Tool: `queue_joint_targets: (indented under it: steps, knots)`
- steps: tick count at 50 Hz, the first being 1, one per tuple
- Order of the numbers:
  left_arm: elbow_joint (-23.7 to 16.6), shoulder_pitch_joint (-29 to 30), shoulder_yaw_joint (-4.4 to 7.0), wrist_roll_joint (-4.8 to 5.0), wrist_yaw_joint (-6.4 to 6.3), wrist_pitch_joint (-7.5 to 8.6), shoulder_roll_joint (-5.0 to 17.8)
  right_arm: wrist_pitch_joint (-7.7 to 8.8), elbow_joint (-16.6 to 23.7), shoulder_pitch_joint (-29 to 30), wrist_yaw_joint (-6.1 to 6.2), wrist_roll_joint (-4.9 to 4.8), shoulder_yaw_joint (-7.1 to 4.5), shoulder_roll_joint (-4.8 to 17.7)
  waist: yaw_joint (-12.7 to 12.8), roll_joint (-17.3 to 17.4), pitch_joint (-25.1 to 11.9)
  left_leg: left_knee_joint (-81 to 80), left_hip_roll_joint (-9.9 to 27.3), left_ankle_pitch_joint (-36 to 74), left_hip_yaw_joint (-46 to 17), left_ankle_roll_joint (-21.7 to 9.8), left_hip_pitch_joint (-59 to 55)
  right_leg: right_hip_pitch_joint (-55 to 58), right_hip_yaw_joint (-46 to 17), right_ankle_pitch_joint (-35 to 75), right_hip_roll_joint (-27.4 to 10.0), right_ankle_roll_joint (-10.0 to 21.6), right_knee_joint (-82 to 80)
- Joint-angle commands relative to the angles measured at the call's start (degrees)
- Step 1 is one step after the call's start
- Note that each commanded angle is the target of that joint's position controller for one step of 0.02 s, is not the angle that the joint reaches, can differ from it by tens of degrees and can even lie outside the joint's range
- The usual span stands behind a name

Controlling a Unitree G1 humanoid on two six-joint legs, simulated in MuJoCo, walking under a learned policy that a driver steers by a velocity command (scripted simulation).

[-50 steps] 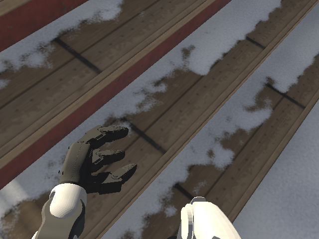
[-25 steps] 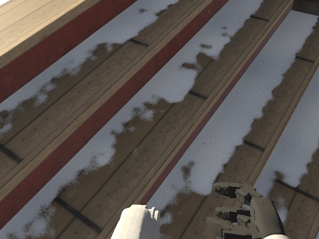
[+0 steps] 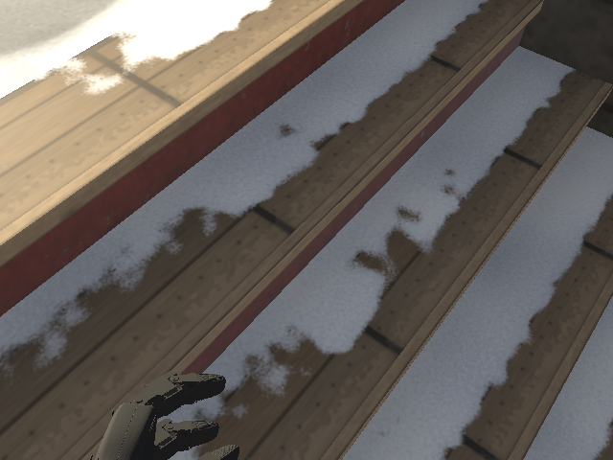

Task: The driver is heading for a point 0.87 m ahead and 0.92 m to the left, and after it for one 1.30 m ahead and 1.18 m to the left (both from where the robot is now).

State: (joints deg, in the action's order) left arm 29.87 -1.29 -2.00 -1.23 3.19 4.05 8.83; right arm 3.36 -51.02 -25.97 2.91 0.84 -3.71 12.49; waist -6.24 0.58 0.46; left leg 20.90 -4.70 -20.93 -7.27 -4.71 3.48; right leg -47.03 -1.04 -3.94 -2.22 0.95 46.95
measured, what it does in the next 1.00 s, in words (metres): climbs, turning left: right foot, then left foot 0.17 m higher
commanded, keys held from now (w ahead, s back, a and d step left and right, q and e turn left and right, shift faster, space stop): w+q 1.00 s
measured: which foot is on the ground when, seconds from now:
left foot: down 0.00-0.08, up 0.10-0.54, down 0.56-1.00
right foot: up 0.00-0.06, down 0.08-0.56, up 0.58-0.98, down 1.00-1.00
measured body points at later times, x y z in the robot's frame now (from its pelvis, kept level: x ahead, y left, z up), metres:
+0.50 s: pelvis +0.28 +0.00 +0.02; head +0.32 -0.01 +0.47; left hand +0.13 +0.19 -0.11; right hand +0.61 -0.03 +0.00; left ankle +0.36 +0.13 -0.51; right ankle +0.21 -0.13 -0.73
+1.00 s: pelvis +0.55 +0.12 +0.20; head +0.60 +0.16 +0.64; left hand +0.77 +0.37 +0.19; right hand +0.61 -0.13 +0.07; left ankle +0.38 +0.11 -0.55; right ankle +0.74 +0.12 -0.40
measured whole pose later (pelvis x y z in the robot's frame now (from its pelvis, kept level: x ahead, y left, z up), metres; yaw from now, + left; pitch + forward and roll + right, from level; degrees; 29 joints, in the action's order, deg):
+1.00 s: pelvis +0.55 +0.12 +0.20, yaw +36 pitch +7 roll -3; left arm 24.1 9.1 -5.3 -1.8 0.7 2.0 1.3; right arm 4.0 -52.8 -30.6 2.2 -0.4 -3.9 10.5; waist -6.3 2.0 0.9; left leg 13.5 -3.0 -8.4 -12.9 -7.3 0.7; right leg -59.2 6.2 -23.3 -0.8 6.5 73.2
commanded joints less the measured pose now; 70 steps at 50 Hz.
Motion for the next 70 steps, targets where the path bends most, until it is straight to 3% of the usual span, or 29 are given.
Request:
queue_joint_targets:
  steps: [1, 3, 4, 5, 6, 7, 8, 11, 15, 19, 22, 26, 28, 29, 30, 33, 38, 44, 46, 48, 50, 51, 52, 53, 55, 58, 61, 66, 70]
  knots:
    - [0.81, -6.25, 3.24, 1.04, -0.25, 1.59, 7.22, 1.62, 6.13, 5.48, -0.43, 0.78, -3.07, 12.12, 6.75, 4.30, -8.49, -0.58, 6.98, 48.54, -6.49, -4.46, 1.43, 28.95, 3.98, 4.54, 7.22, 1.38, -13.29]
    - [3.07, -18.76, 4.67, 0.53, -2.83, 2.64, 9.26, 2.49, 7.92, 7.23, -1.48, -0.23, -3.93, 13.15, 14.96, 7.63, -13.96, 21.79, 3.90, 56.58, -5.35, -1.69, 1.91, 44.90, 3.53, 14.65, 4.93, 1.21, -28.77]
    - [5.91, -24.05, 5.58, -0.46, -4.09, 2.90, 11.53, 3.00, 9.82, 9.70, -2.11, -1.80, -2.90, 8.66, 16.39, 6.00, -15.58, 33.79, 1.48, 39.44, -5.00, 0.00, 12.40, 56.54, 2.04, 19.76, 0.26, 0.72, -27.28]
    - [5.47, -22.78, 5.43, -2.23, -4.25, 2.92, 12.72, 2.69, 11.97, 6.54, -2.08, -2.28, -0.57, -0.10, 12.06, -3.45, -14.62, 46.84, -1.02, -5.00, -1.85, 0.30, 27.95, 65.11, -9.28, 42.73, -13.12, -0.30, -19.08]
    - [5.43, -23.34, 5.56, -4.08, -4.25, 2.58, 13.98, 1.77, 13.69, -0.20, -1.03, -4.78, -0.28, 0.61, 8.15, -13.08, -24.20, 64.25, 0.46, -10.53, 0.15, 2.71, 35.78, 73.43, -22.00, 64.35, -25.91, 7.99, -13.94]
    - [2.98, -16.89, 6.40, -3.37, -4.34, 2.18, 12.63, 0.81, 12.79, -0.34, -0.06, -3.30, -0.35, 4.40, 8.62, -8.87, -27.81, 75.21, 1.92, -3.82, 2.31, 3.17, 37.39, 66.38, -25.99, 34.77, -25.05, 15.37, -20.26]
    - [3.07, -14.36, 5.30, -2.44, -4.23, 2.28, 7.99, 0.14, 12.28, 2.93, -0.14, -1.03, -0.49, 4.34, 8.09, -4.09, -20.37, 80.81, 3.09, -1.07, 4.17, 3.58, 40.25, 56.81, -22.50, 10.80, -20.05, 15.98, -24.94]
    - [9.82, -17.67, 4.82, -0.93, -3.95, 4.13, 7.56, -1.76, 17.39, 12.20, -2.67, 1.84, 0.37, 1.63, 6.12, -2.43, -5.63, 91.95, 4.98, 0.50, 4.40, 2.35, 48.33, 40.66, -13.18, 0.45, -15.87, 12.44, -30.27]
    - [18.87, -26.00, 4.66, -1.82, -2.67, 5.21, 5.70, -3.44, 23.32, 25.75, -1.08, 0.57, 3.33, -6.34, 6.57, -5.54, 0.90, 117.71, 3.02, -5.65, 0.20, -2.43, 72.96, 40.54, -11.29, -14.82, -19.27, 11.00, -35.59]
    - [22.82, -24.98, 4.04, -0.48, -2.73, 5.04, 5.76, -3.86, 29.73, 36.78, -0.65, 1.08, 5.28, -8.06, 2.61, -1.87, 6.15, 106.69, 4.36, -3.84, 2.49, -3.98, 74.62, 31.15, 0.47, -14.91, -15.01, 5.65, -42.53]
    - [22.95, -23.22, 3.33, 1.10, -4.27, 4.26, 8.04, -4.41, 28.58, 36.06, -2.09, 0.43, 4.91, -4.18, 3.95, -1.84, 3.65, 80.38, 6.21, -1.43, 15.37, -3.15, 55.14, 28.96, 12.42, 16.85, -9.54, 6.68, -49.45]
    - [19.17, -20.46, 6.99, 3.43, -5.21, 4.37, 20.55, -4.47, 20.39, 13.96, -0.97, -1.03, 4.17, -3.06, -3.43, -13.76, -18.55, 56.20, -1.91, -7.68, 20.31, -4.88, 23.19, 46.88, 15.12, 99.87, -14.59, 8.83, -21.32]
    - [14.55, -19.40, 7.88, 2.64, -3.20, 3.47, 18.63, -3.21, 19.72, 10.52, -1.25, 0.02, 0.74, 4.49, -3.60, -13.35, -21.67, 29.99, -3.89, -11.15, 2.83, -7.52, 10.46, 40.84, 10.54, 73.36, -12.76, 6.11, 9.13]
    - [7.64, -17.32, 7.07, 0.47, -0.06, 4.12, 11.29, -3.08, 19.99, 13.81, -1.11, -0.31, -1.98, 12.63, 0.72, 9.29, -20.63, 12.13, 10.06, 8.88, -33.44, -13.95, -2.53, 10.74, 7.02, -1.44, 0.89, -0.31, 35.34]
    - [6.37, -16.59, 6.24, -2.08, 1.01, 3.98, 8.25, -4.37, 19.66, 15.07, -0.52, -0.57, -3.23, 12.79, 1.07, 5.77, -22.28, -0.01, 15.64, 3.17, -48.37, -15.36, 1.34, 2.36, -4.36, -4.10, 3.88, -0.68, 58.73]
    - [0.68, -10.19, 3.29, -2.76, -1.85, 2.89, 0.69, -1.53, 10.92, 13.33, -1.37, 0.51, -1.52, 5.80, 6.72, -2.18, 1.92, 3.35, 11.01, -2.20, -29.15, -11.64, 19.01, -13.63, -2.38, -2.45, 2.33, 0.91, 71.90]
    - [-4.01, -1.25, 0.13, -3.60, -3.26, -0.17, -2.58, 1.80, 3.19, 7.32, -2.99, -0.55, 0.40, 1.51, 8.65, -1.87, 6.55, -0.61, 7.36, 10.24, -12.94, -8.48, 22.18, -22.14, 1.06, -11.55, -1.23, 2.01, 63.09]
    - [-14.74, 19.90, -2.39, -3.89, -3.08, -0.50, -5.80, 1.75, -2.49, -7.68, -0.60, 0.46, -0.23, 4.51, 0.82, 2.71, 2.64, -11.30, 10.12, 15.86, -17.25, -10.33, 3.87, -36.52, 3.93, -24.22, -1.84, 4.12, 63.52]
    - [-14.92, 19.79, -2.52, -2.76, -1.99, -1.70, -4.55, 0.28, -0.37, -6.30, 0.40, -0.85, -0.65, 4.63, 0.92, 0.54, -1.56, -21.65, 9.14, 35.02, -11.28, -10.60, 12.08, -7.77, 9.96, -19.74, -0.49, 4.24, 39.46]
    - [-8.72, 3.97, 0.10, -0.17, -2.62, -1.88, -1.52, 1.57, 5.49, 0.70, 0.24, -0.86, -2.18, 9.09, 8.84, 3.40, -17.84, -8.12, 10.02, 86.27, -7.28, -7.50, 15.79, 28.85, 11.39, -18.08, 6.13, 5.71, 28.25]
    - [-3.47, -12.97, 3.95, 1.29, -3.50, -2.26, 6.11, 4.17, 7.70, 7.11, -1.41, -2.59, -5.13, 16.38, 18.80, 4.47, -28.43, 15.00, 11.90, 96.72, -8.91, -5.49, 3.10, 38.04, 5.31, -16.85, 5.01, 6.54, 9.75]
    - [-1.90, -15.28, 5.85, 0.13, -3.92, -1.60, 9.74, 6.22, 8.73, 7.41, -2.91, -1.76, -4.95, 12.86, 19.58, -1.67, -30.51, 32.12, 7.26, 74.81, -8.46, -3.76, 9.62, 47.05, -8.03, -24.07, -2.45, 8.62, -0.35]
    - [0.56, -14.45, 7.35, -0.56, -4.54, -2.04, 15.27, 5.77, 13.54, 7.76, -4.71, -1.85, -3.68, 4.95, 16.08, -23.70, -31.10, 62.23, -5.76, 10.41, -3.62, 1.32, 31.38, 52.40, -44.20, -20.18, -20.84, 18.29, -19.19]
    - [-0.99, -9.50, 7.49, 0.09, -4.89, -3.20, 11.69, 5.60, 14.81, 8.49, -4.76, 1.97, -3.64, 4.43, 13.80, -13.65, -30.00, 85.31, -2.99, 9.99, -5.80, 1.22, 36.62, 46.18, -55.25, -29.00, -21.23, 18.40, -26.07]
    - [7.33, -5.42, 5.53, 1.53, -4.63, -1.15, 3.43, 3.87, 17.91, 12.15, -3.33, 3.81, -1.14, -1.90, 6.70, 0.57, -8.87, 96.11, 2.36, 15.11, 0.06, -0.63, 49.23, 32.65, -38.05, -40.97, -18.45, 16.05, -24.15]
    - [18.93, -13.32, 4.02, -1.22, -4.16, 1.48, -3.68, 0.18, 19.36, 13.29, -2.96, 1.22, 2.34, -8.30, 2.23, 3.19, 1.79, 103.62, 2.56, 12.98, -3.59, -3.67, 57.04, 23.66, -16.39, -19.58, -14.90, 9.31, -24.17]
    - [22.89, -14.83, 4.02, -1.15, -2.93, 3.50, -1.41, -1.47, 21.07, 17.55, -2.97, -0.31, 3.40, -8.57, 0.89, 0.12, 5.95, 96.44, 3.77, 10.33, -2.88, -2.90, 62.91, 22.95, -1.73, -10.57, -14.37, 6.37, -30.13]
    - [26.23, -20.80, 5.53, -0.73, -2.21, 5.68, 7.06, -3.53, 27.95, 34.03, -0.40, 0.71, 3.22, -7.14, 3.47, -0.51, 6.11, 105.10, 3.18, -2.00, 0.93, -4.63, 77.67, 35.53, 5.00, -12.84, -15.45, 6.15, -40.28]
    - [27.83, -27.49, 5.50, 0.56, -4.59, 3.48, 7.70, -4.53, 31.29, 40.41, -3.94, 0.43, 5.00, -6.89, 6.62, -4.38, 2.47, 68.33, 9.05, -2.86, 16.15, -5.11, 58.70, 38.37, 14.26, -0.78, -10.69, 8.24, -52.79]
Next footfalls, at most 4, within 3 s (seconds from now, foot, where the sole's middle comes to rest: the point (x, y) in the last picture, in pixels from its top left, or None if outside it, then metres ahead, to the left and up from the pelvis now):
0.08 right None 0.25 -0.13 -0.77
0.56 left None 0.40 0.12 -0.61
1.00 right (208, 243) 0.78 0.13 -0.44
1.50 left None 0.82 0.52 -0.27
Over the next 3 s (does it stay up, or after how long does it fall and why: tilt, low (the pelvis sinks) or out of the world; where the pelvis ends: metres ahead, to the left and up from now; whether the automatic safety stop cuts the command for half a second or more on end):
stays up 1.04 1.11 0.50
